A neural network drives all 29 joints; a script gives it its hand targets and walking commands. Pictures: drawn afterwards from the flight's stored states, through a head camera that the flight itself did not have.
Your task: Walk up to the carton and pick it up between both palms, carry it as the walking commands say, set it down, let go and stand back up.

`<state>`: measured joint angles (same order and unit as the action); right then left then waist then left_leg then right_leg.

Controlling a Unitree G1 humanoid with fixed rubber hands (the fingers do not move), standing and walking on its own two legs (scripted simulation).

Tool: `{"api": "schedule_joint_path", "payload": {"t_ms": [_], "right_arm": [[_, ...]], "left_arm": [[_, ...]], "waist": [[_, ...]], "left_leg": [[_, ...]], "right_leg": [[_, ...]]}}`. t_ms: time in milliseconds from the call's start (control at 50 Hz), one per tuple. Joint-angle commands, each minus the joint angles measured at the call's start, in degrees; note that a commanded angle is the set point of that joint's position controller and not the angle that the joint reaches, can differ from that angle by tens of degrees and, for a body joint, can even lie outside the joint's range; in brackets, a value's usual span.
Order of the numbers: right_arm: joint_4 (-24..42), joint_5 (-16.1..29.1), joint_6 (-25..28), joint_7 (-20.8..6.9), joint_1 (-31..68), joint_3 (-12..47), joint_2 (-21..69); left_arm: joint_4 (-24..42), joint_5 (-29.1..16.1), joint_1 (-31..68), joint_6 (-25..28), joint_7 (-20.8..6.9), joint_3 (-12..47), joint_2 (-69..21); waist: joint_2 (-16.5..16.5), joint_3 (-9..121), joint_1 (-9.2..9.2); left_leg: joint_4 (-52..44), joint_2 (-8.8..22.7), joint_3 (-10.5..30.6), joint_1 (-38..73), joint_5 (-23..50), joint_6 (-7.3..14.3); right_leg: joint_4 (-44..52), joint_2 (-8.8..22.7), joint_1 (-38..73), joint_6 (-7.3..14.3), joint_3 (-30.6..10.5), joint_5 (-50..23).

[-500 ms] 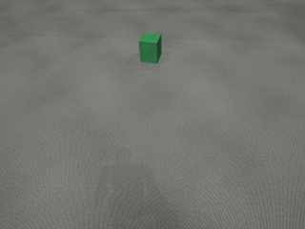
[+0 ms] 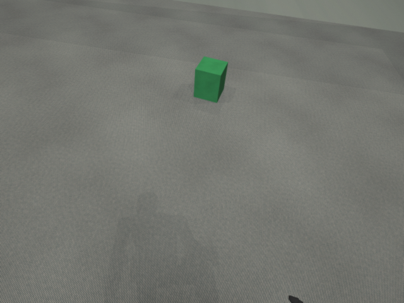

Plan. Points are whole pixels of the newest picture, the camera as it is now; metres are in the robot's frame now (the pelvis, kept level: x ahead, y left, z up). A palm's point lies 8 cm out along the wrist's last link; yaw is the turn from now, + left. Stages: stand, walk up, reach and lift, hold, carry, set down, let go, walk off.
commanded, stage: walk up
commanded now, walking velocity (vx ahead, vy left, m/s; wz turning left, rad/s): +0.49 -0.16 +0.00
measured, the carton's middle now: (210, 79) +1.78 -0.10 -0.63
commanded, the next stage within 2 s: none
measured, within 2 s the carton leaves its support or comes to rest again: neither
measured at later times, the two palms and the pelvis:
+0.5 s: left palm (132, 270) +0.22 +0.15 -0.11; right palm (323, 253) +0.27 -0.30 -0.13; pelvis +0.23 -0.07 +0.02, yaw -1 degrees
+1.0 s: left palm (126, 173) +0.49 +0.22 -0.14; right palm (279, 171) +0.51 -0.24 -0.13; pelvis +0.48 -0.01 +0.01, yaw +0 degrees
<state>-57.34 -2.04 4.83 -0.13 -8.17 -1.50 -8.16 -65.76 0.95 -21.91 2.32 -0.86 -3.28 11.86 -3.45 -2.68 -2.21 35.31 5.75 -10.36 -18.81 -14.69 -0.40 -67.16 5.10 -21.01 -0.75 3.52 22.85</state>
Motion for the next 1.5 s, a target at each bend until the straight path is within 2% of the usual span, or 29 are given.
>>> {"api": "schedule_joint_path", "payload": {"t_ms": [0,60,100,180,200,220,280,360,520,540,620,680,700,720,740,760,780,840,900,1060,1120,1140,1160,1180,1220,1260,1320,1360,1480], "right_arm": [[-0.3,0.8,-0.3,0.8,-4.9,-2.8,-11.0],[-1.5,0.9,-0.3,0.3,-4.6,-2.4,-10.9],[-1.4,1.1,-0.5,0.2,-8.2,-2.7,-14.1],[-2.4,1.2,-1.0,-0.8,-7.6,-2.0,-9.8],[-0.9,0.7,-0.8,-1.2,-5.4,-1.8,-7.1],[0.5,1.0,-0.6,-0.9,-5.9,-1.0,-4.5],[-0.1,-0.7,-1.8,-1.1,-7.1,-1.8,-7.7],[-0.5,0.3,-2.9,-1.8,-10.5,-2.2,-5.1],[2.8,0.9,-4.6,-2.9,1.5,-2.0,-4.7],[3.5,1.0,-4.5,-3.0,5.9,-2.3,-5.1],[4.3,2.3,-3.7,-2.5,11.0,-0.8,-4.7],[3.2,1.2,-2.7,-2.6,5.7,-1.3,-5.8],[1.0,1.0,-1.9,-1.7,-1.2,-2.1,-8.4],[-2.3,-0.2,-1.3,-1.2,-14.2,-3.8,-13.0],[-4.1,-0.4,-0.7,0.0,-23.9,-6.5,-20.4],[-4.7,0.3,-1.0,0.4,-28.0,-6.0,-23.3],[-4.3,0.3,-0.9,0.6,-21.0,-5.3,-20.9],[-0.9,0.4,-0.6,0.5,-8.1,-3.0,-12.4],[-0.7,0.9,0.0,0.3,-7.4,-2.5,-8.8],[-2.2,1.1,-1.0,-0.5,-6.9,-2.9,-11.6],[-1.1,1.0,-1.4,-0.9,-7.9,-2.3,-10.3],[0.4,1.4,-0.6,-1.2,-5.2,-1.6,-7.4],[2.0,0.5,-0.7,-1.0,-4.4,-1.8,-6.6],[2.4,-0.3,-1.0,-1.2,-4.0,-1.9,-8.3],[0.1,-0.1,-1.4,-1.6,-5.4,-2.3,-8.0],[-0.8,0.3,-2.2,-2.1,-9.9,-2.1,-6.0],[0.8,0.4,-3.3,-2.2,-4.6,-2.4,-5.8],[1.2,0.9,-4.4,-2.7,-3.9,-2.1,-5.0],[3.9,0.9,-4.0,-3.4,5.6,-1.2,-5.1]], "left_arm": [[5.0,0.2,1.8,0.0,-0.7,-0.3,1.1],[8.0,0.2,6.1,-0.5,-1.7,0.1,-0.3],[10.0,0.2,9.2,-0.2,-2.3,-0.7,1.6],[5.7,0.0,-1.6,1.3,-1.2,-1.9,4.7],[4.0,0.8,-12.0,1.6,0.0,-3.8,10.2],[4.0,0.7,-16.7,2.0,1.1,-4.0,14.3],[4.2,1.0,-4.6,2.3,1.2,-2.0,11.0],[7.8,-0.5,3.5,3.5,1.0,-1.0,7.2],[4.1,0.2,-4.5,3.9,1.3,0.2,4.8],[3.3,0.2,-5.3,3.7,1.6,0.1,5.9],[1.9,0.4,-9.3,2.9,1.7,-0.5,7.3],[1.2,0.0,-6.2,2.9,1.4,-0.7,6.6],[0.2,-0.3,-8.5,2.1,1.1,0.3,4.2],[2.0,-0.9,-6.3,2.6,1.0,0.1,2.9],[4.3,-0.9,-7.6,2.9,0.7,0.2,0.9],[6.0,-0.1,-3.5,2.9,0.6,-0.4,2.3],[6.7,-0.9,-0.2,2.7,0.6,-0.6,3.2],[2.7,0.4,-4.8,1.2,0.0,-0.2,1.4],[4.2,0.7,-5.4,-0.1,-0.4,0.3,-0.8],[8.1,0.0,4.1,0.9,-1.2,0.1,1.5],[5.9,0.4,0.5,0.8,-0.7,-1.9,6.0],[5.2,1.1,-8.8,1.4,0.0,-3.6,11.5],[3.7,1.0,-13.9,1.3,0.7,-3.4,14.1],[4.5,0.9,-8.2,1.7,0.9,-2.8,14.0],[4.5,1.2,-4.8,2.5,1.5,-1.7,11.9],[7.5,0.2,2.3,3.1,1.5,-1.4,8.1],[7.1,0.3,2.8,3.4,1.3,-0.6,7.2],[7.5,0.2,0.0,3.4,1.1,-1.1,6.3],[4.9,0.5,-2.6,3.3,1.0,-0.4,5.8]], "waist": [[12.8,-4.1,2.6],[17.1,-3.8,2.13],[9.8,-3.4,2.9],[4.9,3.8,-3.98],[-13.0,7.8,-9.9],[-21.6,8.9,-10.08],[-3.1,2.2,-4.5],[-5.8,-0.3,0.65],[-4.2,-6.8,-0.27],[1.9,-8.0,-1.21],[-6.7,-6.7,-3.21],[-6.9,-4.4,0.7],[-0.1,0.0,3.54],[4.3,9.5,9.01],[24.8,16.0,12.19],[19.4,15.2,11.91],[12.2,10.2,10.24],[9.1,-0.3,4.21],[11.0,1.8,2.03],[11.9,2.3,0.75],[-1.5,0.6,-3.54],[-20.2,3.6,-8.74],[-15.2,6.0,-8.52],[-8.6,2.0,-5.22],[1.5,1.8,-4.17],[-5.7,0.9,-0.24],[-3.2,-0.9,0.13],[-10.6,-4.4,0.19],[-5.3,-7.3,-1.23]], "left_leg": [[-26.7,18.0,16.2,-0.2,-6.2,6.6],[-29.7,12.7,10.6,-4.1,-10.0,4.7],[-28.0,14.5,12.0,-0.9,-10.4,5.2],[-11.2,4.7,2.1,-11.9,-13.8,2.7],[9.8,-0.3,-1.2,-19.0,-15.3,1.3],[28.3,-3.2,1.8,-26.2,-21.1,0.5],[36.3,4.3,9.9,-24.7,-5.4,1.3],[29.8,5.7,10.8,-19.4,1.8,-1.1],[14.9,4.8,7.4,-17.8,10.2,-2.4],[12.0,4.5,7.1,-19.1,10.2,-3.3],[0.4,-0.2,-0.1,-15.4,5.3,-2.6],[-4.6,-0.7,-0.6,-2.4,3.3,-1.4],[-6.0,-3.0,-2.2,9.1,1.3,0.5],[-5.9,4.0,7.0,26.5,1.7,3.1],[-13.8,20.2,31.2,36.7,-2.6,7.6],[-21.0,26.8,43.1,34.4,-2.2,8.4],[-21.6,24.3,38.3,29.7,-6.7,10.8],[-25.1,19.1,28.9,7.5,-9.9,8.5],[-24.5,15.7,16.8,4.0,-1.6,6.2],[-21.1,9.3,5.9,0.8,-10.4,4.3],[-6.3,5.5,5.3,-17.0,-16.7,2.8],[15.5,-1.5,-0.5,-22.8,-16.9,0.2],[28.2,-1.4,3.3,-28.5,-17.8,0.7],[32.8,2.9,6.6,-27.2,-12.2,0.7],[36.6,4.1,7.8,-26.1,-5.4,-0.4],[30.9,5.5,10.1,-20.7,0.2,-0.4],[24.8,5.1,7.6,-17.0,0.7,-1.9],[21.5,4.9,6.8,-20.6,4.4,-2.1],[2.9,3.0,3.0,-10.4,7.6,-2.3]], "right_leg": [[14.5,6.2,-7.7,-1.3,-1.2,-4.5],[23.5,3.5,-1.6,-1.6,4.0,-9.7],[29.2,2.2,-1.5,-2.2,5.6,-11.0],[33.6,-0.2,24.0,-0.7,7.3,-7.0],[43.2,8.5,32.3,0.4,-4.4,2.5],[58.5,22.7,33.5,4.3,-27.9,17.3],[58.4,24.4,19.1,6.3,-28.9,9.8],[57.7,17.3,14.8,5.0,-14.8,-2.3],[59.5,13.7,11.9,6.1,-4.7,-18.8],[59.9,14.3,14.1,6.6,-4.2,-15.8],[58.8,13.2,19.6,7.6,-3.9,-18.4],[50.3,10.9,13.8,6.0,1.8,-22.4],[39.0,6.7,11.9,4.9,5.3,-28.6],[22.5,2.8,2.3,2.5,7.6,-25.3],[4.9,-3.5,-11.5,-0.1,7.3,1.8],[-3.2,-2.2,-14.8,0.7,-1.4,10.5],[-6.9,0.7,-17.6,1.2,-3.5,2.2],[-4.9,4.8,-12.4,0.2,-4.7,-6.3],[4.1,7.1,-9.6,-1.4,-2.9,-9.0],[35.3,1.0,3.8,-2.5,7.3,-13.2],[39.5,2.6,24.5,0.5,1.9,-1.7],[54.5,16.6,30.2,3.3,-17.4,12.1],[60.0,25.1,32.5,8.6,-29.9,18.3],[61.4,24.6,24.0,9.6,-32.5,21.1],[57.1,24.2,22.0,9.4,-26.0,4.2],[57.9,19.6,15.7,6.2,-17.0,1.4],[57.9,16.5,13.0,7.4,-9.2,-4.4],[60.6,15.8,14.5,6.4,-9.1,-4.1],[59.4,13.4,9.8,6.2,-3.2,-8.9]]}}
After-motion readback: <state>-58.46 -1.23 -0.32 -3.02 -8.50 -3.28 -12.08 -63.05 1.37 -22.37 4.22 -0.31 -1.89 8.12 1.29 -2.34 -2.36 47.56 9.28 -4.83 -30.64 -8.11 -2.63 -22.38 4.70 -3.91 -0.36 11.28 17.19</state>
